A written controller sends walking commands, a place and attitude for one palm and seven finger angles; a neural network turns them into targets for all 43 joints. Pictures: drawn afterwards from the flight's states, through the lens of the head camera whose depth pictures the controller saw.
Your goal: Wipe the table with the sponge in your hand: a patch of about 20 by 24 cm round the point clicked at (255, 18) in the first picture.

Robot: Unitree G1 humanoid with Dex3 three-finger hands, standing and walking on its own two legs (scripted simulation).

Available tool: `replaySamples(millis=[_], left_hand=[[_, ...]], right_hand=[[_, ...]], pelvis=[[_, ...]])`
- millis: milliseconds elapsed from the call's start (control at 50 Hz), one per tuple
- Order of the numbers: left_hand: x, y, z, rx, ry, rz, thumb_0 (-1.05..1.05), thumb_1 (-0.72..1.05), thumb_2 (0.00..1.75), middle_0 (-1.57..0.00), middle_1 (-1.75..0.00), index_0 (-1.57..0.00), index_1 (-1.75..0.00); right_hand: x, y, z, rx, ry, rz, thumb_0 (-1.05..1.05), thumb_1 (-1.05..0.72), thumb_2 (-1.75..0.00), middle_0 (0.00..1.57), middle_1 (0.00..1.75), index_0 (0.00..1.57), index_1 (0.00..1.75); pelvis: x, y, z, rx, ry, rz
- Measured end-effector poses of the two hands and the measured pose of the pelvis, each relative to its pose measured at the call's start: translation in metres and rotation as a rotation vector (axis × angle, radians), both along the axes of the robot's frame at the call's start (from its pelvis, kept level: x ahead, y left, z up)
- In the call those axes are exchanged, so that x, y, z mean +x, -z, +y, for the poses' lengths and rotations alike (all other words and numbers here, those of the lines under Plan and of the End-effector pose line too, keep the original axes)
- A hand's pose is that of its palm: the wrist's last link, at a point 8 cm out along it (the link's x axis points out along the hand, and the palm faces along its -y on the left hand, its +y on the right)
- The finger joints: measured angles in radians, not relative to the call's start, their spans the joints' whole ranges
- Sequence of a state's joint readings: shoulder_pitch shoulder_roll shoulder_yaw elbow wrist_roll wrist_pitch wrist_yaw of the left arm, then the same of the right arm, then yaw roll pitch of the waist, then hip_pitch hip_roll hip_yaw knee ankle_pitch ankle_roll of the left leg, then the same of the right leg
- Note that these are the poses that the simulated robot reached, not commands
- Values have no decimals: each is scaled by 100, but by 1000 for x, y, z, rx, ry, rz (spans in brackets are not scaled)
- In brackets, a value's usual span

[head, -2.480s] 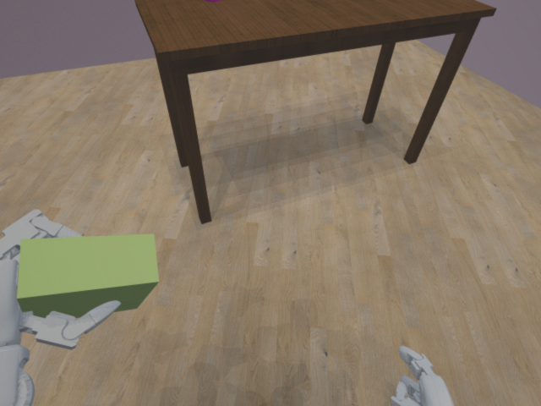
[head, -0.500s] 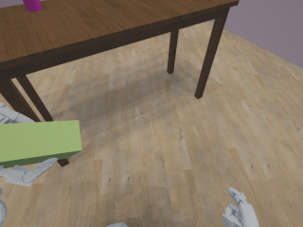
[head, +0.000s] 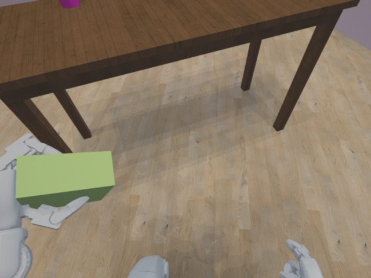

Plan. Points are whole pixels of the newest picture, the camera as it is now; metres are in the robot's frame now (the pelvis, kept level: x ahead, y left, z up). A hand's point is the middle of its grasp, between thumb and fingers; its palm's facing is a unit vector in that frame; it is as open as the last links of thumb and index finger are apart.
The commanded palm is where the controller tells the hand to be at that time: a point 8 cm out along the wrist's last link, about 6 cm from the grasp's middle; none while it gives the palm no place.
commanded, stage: walk to a spot facing it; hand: left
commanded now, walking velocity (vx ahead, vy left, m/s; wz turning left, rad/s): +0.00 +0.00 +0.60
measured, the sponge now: (80, 181) +0.24 +0.19 +0.14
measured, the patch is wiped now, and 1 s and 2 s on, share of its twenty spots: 0.00 0.00 0.00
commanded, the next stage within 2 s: take the last steps up to it in 0.06 s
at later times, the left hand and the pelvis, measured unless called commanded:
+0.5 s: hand (36, 153) +0.27 +0.24 +0.19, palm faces +0.55 -0.71 -0.43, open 9.6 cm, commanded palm +0.23 +0.27 +0.19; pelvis +0.10 -0.03 +0.00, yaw +6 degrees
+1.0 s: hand (80, 95) +0.40 +0.23 +0.18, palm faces +0.46 -0.78 -0.43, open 9.6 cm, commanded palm +0.35 +0.26 +0.19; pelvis +0.20 -0.03 +0.00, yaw +2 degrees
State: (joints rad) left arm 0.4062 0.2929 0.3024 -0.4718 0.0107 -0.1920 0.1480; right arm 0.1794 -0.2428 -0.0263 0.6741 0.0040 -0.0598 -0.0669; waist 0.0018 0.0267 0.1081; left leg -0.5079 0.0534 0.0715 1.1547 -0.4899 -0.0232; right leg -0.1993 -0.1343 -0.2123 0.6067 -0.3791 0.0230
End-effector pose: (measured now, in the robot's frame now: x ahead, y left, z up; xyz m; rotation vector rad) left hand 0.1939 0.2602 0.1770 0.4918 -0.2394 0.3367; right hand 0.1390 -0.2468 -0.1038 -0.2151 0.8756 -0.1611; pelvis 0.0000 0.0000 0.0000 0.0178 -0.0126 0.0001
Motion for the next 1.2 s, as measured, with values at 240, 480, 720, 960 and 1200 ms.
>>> replaySamples(millis=[240,480,720,960,1200], left_hand=[[37,-25,34,148,5,-118,-1,-45,98,-81,-133,-81,-133],[22,-30,17,62,-171,-80,-1,-45,98,-81,-133,-80,-133],[99,-14,-30,-5,-132,-17,-1,-45,99,-80,-133,-80,-133],[155,-27,-6,91,-45,-82,-1,-45,99,-80,-134,-80,-134],[209,-33,-7,67,-4,-103,-1,-45,99,-80,-134,-80,-134]], right_hand=[[108,-29,20,-27,-42,-140,2,-91,-89,20,30,19,30],[145,-25,60,134,-216,-135,1,-90,-89,21,30,20,30],[182,-21,-20,43,-149,-95,2,-90,-89,21,30,20,30],[199,-31,-47,-78,-22,-59,2,-91,-89,20,30,19,30],[244,-25,26,108,-49,-124,2,-90,-89,20,30,20,30]], pelvis=[[55,10,8,-20,-63,1],[96,-6,-21,-39,-112,12],[138,-10,-54,20,-99,16],[194,-2,-31,-3,-54,23],[232,-9,-23,-21,-19,7]])
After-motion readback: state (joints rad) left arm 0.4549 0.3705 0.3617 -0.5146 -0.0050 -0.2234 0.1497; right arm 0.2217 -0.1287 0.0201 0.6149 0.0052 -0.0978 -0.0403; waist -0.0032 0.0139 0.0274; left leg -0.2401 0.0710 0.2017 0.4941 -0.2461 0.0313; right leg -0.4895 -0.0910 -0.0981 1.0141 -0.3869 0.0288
